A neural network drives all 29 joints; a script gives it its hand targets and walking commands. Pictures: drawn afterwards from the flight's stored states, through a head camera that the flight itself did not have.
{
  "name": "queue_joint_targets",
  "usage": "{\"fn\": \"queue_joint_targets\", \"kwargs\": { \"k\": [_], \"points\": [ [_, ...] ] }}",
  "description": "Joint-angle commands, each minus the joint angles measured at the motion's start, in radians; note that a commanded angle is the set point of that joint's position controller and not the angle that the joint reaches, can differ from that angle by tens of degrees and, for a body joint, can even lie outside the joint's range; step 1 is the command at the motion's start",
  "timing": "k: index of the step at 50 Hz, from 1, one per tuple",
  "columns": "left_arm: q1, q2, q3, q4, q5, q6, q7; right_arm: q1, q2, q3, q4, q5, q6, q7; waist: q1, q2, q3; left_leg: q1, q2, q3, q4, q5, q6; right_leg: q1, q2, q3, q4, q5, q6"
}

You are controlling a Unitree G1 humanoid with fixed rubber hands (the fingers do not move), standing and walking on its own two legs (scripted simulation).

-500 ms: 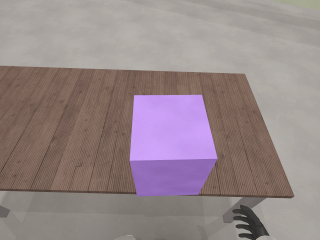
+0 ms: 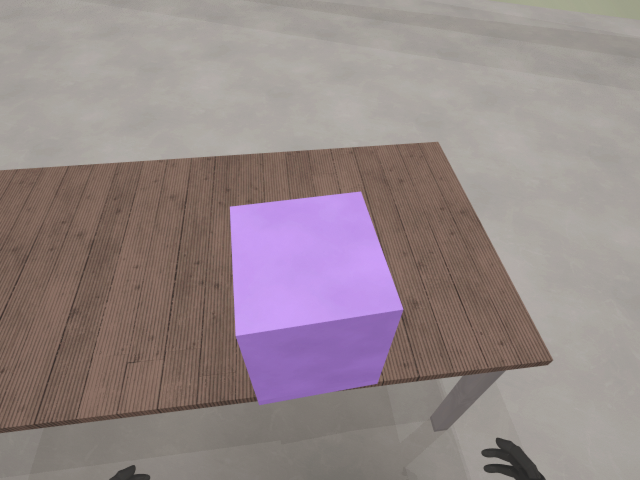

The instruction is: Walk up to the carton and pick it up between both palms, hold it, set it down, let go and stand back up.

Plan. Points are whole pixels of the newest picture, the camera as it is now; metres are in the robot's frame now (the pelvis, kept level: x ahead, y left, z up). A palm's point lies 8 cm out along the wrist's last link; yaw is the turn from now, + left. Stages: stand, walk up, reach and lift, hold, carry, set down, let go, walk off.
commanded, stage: walk up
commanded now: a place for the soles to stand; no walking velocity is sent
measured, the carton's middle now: (308, 301) +0.39 +0.02 -0.06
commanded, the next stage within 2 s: reach and lift in 1.94 s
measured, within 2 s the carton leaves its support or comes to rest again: neither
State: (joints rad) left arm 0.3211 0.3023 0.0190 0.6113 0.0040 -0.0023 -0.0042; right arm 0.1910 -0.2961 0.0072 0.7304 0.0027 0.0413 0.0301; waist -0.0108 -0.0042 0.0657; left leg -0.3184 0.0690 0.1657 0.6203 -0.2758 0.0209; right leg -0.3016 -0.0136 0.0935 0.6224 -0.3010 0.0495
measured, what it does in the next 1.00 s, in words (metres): steps on the spot: left foot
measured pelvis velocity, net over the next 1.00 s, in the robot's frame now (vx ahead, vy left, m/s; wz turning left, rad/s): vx -0.04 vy -0.03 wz -0.01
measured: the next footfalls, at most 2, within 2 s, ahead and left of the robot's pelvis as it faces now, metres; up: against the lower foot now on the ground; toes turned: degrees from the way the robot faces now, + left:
left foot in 0.48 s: +0.01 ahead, +0.10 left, +0.00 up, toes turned +10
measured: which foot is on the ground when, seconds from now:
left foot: down 0.00-0.32, up 0.34-0.46, down 0.48-1.00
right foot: down 0.00-1.00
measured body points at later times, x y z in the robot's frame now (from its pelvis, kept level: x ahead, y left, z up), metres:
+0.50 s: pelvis -0.05 -0.01 -0.01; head -0.01 -0.02 +0.44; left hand +0.11 +0.26 -0.11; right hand +0.05 -0.31 -0.12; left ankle -0.03 +0.09 -0.73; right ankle +0.02 -0.15 -0.73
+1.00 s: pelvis -0.04 -0.03 +0.00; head -0.03 -0.03 +0.45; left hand +0.07 +0.24 -0.11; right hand +0.06 -0.29 -0.11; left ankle -0.03 +0.09 -0.73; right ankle +0.02 -0.15 -0.73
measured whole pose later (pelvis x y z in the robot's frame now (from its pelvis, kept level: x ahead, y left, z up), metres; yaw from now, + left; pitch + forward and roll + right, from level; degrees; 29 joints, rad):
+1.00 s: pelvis -0.04 -0.03 +0.00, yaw -1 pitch -1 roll +1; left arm 0.25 0.28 0.02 0.74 0.01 0.01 -0.01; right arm 0.31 -0.27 -0.02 0.66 0.00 0.00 0.01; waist 0.00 0.00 0.05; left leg -0.26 -0.03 -0.02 0.58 -0.30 0.01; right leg -0.34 0.01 0.04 0.56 -0.20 0.01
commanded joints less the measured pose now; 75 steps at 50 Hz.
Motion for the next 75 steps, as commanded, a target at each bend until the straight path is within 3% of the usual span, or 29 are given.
{"fn": "queue_joint_targets", "kwargs": {
  "k": [1,3,4,5,7,9,11,12,13,14,15,16,17,19,20,23,24,25,26,27,29,31,34,43,50,66,75],
  "points": [
    [0.023,0.146,0.056,-0.093,0.002,-0.026,0.006,-0.028,-0.165,-0.049,-0.098,-0.004,-0.023,-0.005,0.003,0.002,-0.073,0.063,0.099,-0.144,-0.17,-0.112,0.046,-0.06,-0.039,0.08,-0.108,0.041,-0.089],
    [0.03,0.144,0.056,-0.092,0.002,-0.026,0.007,-0.021,-0.168,-0.052,-0.098,-0.007,-0.021,-0.006,0.003,0.005,-0.081,0.085,0.098,-0.138,-0.157,-0.104,0.046,-0.075,-0.038,0.092,-0.111,0.041,-0.092],
    [-0.021,0.186,0.066,-0.088,-0.001,-0.016,0.003,-0.026,-0.184,-0.061,-0.107,-0.001,-0.031,-0.017,0.002,-0.028,-0.039,0.077,0.113,-0.155,-0.137,0.072,0.053,-0.097,-0.017,0.076,-0.047,0.238,-0.091],
    [-0.008,0.179,0.064,-0.087,0.003,-0.011,0.0,-0.001,-0.199,-0.064,-0.104,-0.004,-0.036,-0.022,0.003,-0.016,-0.083,0.098,0.138,-0.157,-0.125,0.179,0.07,-0.068,-0.008,0.061,0.008,0.311,-0.087],
    [0.02,0.156,0.063,-0.081,0.01,0.0,0.0,0.016,-0.227,-0.076,-0.106,-0.009,-0.035,-0.028,0.007,0.048,-0.13,0.093,0.201,-0.167,-0.146,0.228,0.122,-0.017,0.018,0.02,0.108,0.278,-0.074],
    [0.025,0.143,0.067,-0.078,0.013,0.009,-0.002,-0.006,-0.234,-0.08,-0.119,-0.01,-0.023,-0.031,0.012,0.105,-0.13,0.042,0.253,-0.172,-0.169,0.193,0.164,0.01,0.03,-0.008,0.158,0.165,-0.068],
    [0.036,0.15,0.074,-0.073,0.014,0.012,-0.005,-0.033,-0.229,-0.076,-0.13,-0.011,-0.012,-0.031,0.026,0.13,-0.11,-0.022,0.266,-0.159,-0.159,0.112,0.165,0.029,0.022,-0.004,0.141,0.092,-0.076],
    [0.034,0.16,0.08,-0.074,0.012,0.012,-0.007,-0.036,-0.223,-0.074,-0.133,-0.01,-0.007,-0.031,0.028,0.113,-0.091,-0.047,0.236,-0.136,-0.134,0.038,0.142,0.024,0.013,0.024,0.094,0.116,-0.088],
    [0.019,0.182,0.087,-0.075,0.01,0.01,-0.01,-0.031,-0.209,-0.071,-0.138,-0.006,-0.002,-0.03,0.026,0.052,-0.078,-0.049,0.176,-0.109,-0.084,-0.051,0.103,-0.007,-0.011,0.086,0.012,0.137,-0.11],
    [0.0,0.214,0.097,-0.079,0.002,0.009,-0.012,-0.031,-0.183,-0.064,-0.144,0.003,0.004,-0.03,0.025,-0.037,-0.06,-0.018,0.079,-0.072,0.011,-0.141,0.054,-0.089,-0.053,0.193,-0.104,0.111,-0.149],
    [-0.012,0.254,0.11,-0.077,-0.007,0.011,-0.01,-0.026,-0.158,-0.061,-0.148,0.007,0.009,-0.032,0.033,-0.133,-0.054,0.041,-0.03,-0.038,0.169,-0.2,0.012,-0.191,-0.121,0.331,-0.24,0.026,-0.214],
    [-0.039,0.268,0.113,-0.076,-0.008,0.013,-0.004,0.0,-0.148,-0.063,-0.148,0.001,0.014,-0.035,0.025,-0.186,-0.035,0.048,-0.073,-0.071,0.28,-0.28,0.0,-0.238,-0.172,0.431,-0.311,-0.041,-0.266],
    [-0.066,0.259,0.111,-0.079,0.002,0.016,0.005,0.02,-0.148,-0.065,-0.143,-0.004,0.015,-0.038,0.021,-0.194,-0.027,0.014,-0.066,-0.128,0.355,-0.323,-0.001,-0.231,-0.195,0.449,-0.32,-0.057,-0.295],
    [-0.126,0.23,0.102,-0.088,0.026,0.027,0.018,0.073,-0.143,-0.064,-0.131,0.001,-0.001,-0.043,0.003,-0.199,-0.054,-0.038,-0.047,-0.187,0.387,-0.299,-0.005,-0.15,-0.197,0.368,-0.255,0.111,-0.311],
    [-0.152,0.218,0.096,-0.09,0.028,0.033,0.018,0.093,-0.143,-0.065,-0.124,0.001,-0.011,-0.048,-0.003,-0.207,-0.074,-0.022,-0.044,-0.187,0.321,-0.262,-0.011,-0.117,-0.181,0.329,-0.218,0.198,-0.3],
    [-0.161,0.154,0.065,-0.083,0.014,0.041,0.008,0.149,-0.131,-0.059,-0.119,-0.001,-0.036,-0.041,-0.031,-0.14,-0.144,0.113,-0.041,-0.174,-0.109,-0.087,-0.013,-0.048,-0.135,0.277,-0.136,0.038,-0.195],
    [-0.126,0.123,0.051,-0.074,0.005,0.042,0.003,0.134,-0.148,-0.063,-0.129,-0.012,-0.043,-0.043,-0.019,-0.064,-0.142,0.139,0.008,-0.28,-0.232,-0.073,0.011,-0.077,-0.106,0.24,-0.072,-0.005,-0.141],
    [-0.061,0.078,0.04,-0.072,-0.009,0.04,-0.002,0.062,-0.206,-0.076,-0.148,-0.02,-0.048,-0.043,0.035,0.088,-0.118,0.095,0.137,-0.485,-0.305,-0.178,0.069,-0.119,-0.01,0.104,0.026,-0.074,-0.077],
    [-0.057,0.09,0.048,-0.053,-0.001,0.043,0.007,-0.007,-0.233,-0.086,-0.154,-0.006,-0.047,-0.037,0.051,0.118,-0.03,-0.113,0.213,-0.555,-0.326,-0.228,0.129,-0.021,0.035,0.021,0.073,-0.144,-0.057],
    [-0.062,0.108,0.053,-0.038,0.009,0.039,0.004,-0.044,-0.199,-0.077,-0.161,0.0,-0.051,-0.032,0.07,0.099,0.009,-0.206,0.199,-0.509,-0.327,-0.217,0.131,0.072,0.011,0.017,0.064,-0.074,-0.06],
    [-0.112,0.12,0.049,-0.03,0.001,0.017,-0.005,-0.005,-0.163,-0.063,-0.158,0.004,-0.058,-0.027,0.048,0.079,0.007,-0.146,0.099,-0.381,-0.294,-0.099,0.049,0.089,0.003,0.041,-0.071,0.092,-0.064],
    [-0.113,0.118,0.051,-0.021,0.008,0.003,-0.007,0.059,-0.161,-0.063,-0.138,0.011,-0.057,-0.021,0.031,0.099,-0.038,-0.124,0.067,-0.346,-0.285,-0.162,0.024,0.134,-0.021,0.081,-0.102,0.097,-0.078],
    [-0.108,0.111,0.049,-0.005,0.017,0.001,-0.006,0.065,-0.149,-0.071,-0.153,0.014,-0.052,-0.016,0.026,0.111,-0.02,-0.13,0.058,-0.35,-0.317,-0.322,0.032,0.089,-0.019,0.063,-0.115,-0.012,-0.07],
    [-0.114,0.115,0.048,0.019,0.003,-0.017,0.002,0.136,-0.11,-0.071,-0.157,-0.001,-0.055,-0.016,-0.004,-0.011,-0.032,0.008,0.001,-0.297,-0.188,-0.106,0.023,-0.031,-0.074,0.115,-0.208,-0.042,-0.09],
    [-0.124,0.117,0.041,0.023,0.0,-0.011,0.001,0.149,-0.112,-0.072,-0.161,-0.004,-0.059,-0.024,-0.003,-0.049,-0.08,0.044,-0.01,-0.301,-0.141,0.018,0.017,-0.011,-0.094,0.101,-0.209,0.013,-0.102],
    [-0.169,0.126,0.033,0.019,0.001,0.002,0.001,0.149,-0.122,-0.076,-0.18,-0.003,-0.062,-0.026,0.016,0.012,-0.08,-0.036,-0.016,-0.363,-0.149,0.069,0.013,0.069,-0.101,0.027,-0.152,0.064,-0.104],
    [-0.188,0.134,0.032,0.019,0.002,0.001,0.003,0.152,-0.124,-0.083,-0.195,-0.006,-0.059,-0.026,0.013,0.015,-0.084,-0.037,-0.035,-0.388,-0.121,0.095,0.011,0.071,-0.119,-0.003,-0.154,0.053,-0.109]
  ]
}}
